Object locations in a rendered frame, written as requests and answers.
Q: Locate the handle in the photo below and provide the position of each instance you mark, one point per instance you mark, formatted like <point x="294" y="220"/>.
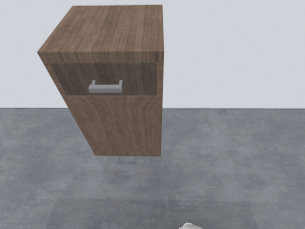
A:
<point x="105" y="88"/>

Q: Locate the cabinet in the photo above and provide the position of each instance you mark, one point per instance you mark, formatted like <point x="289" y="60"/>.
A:
<point x="113" y="125"/>

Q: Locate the drawer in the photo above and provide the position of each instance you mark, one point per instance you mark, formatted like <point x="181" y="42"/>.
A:
<point x="138" y="78"/>

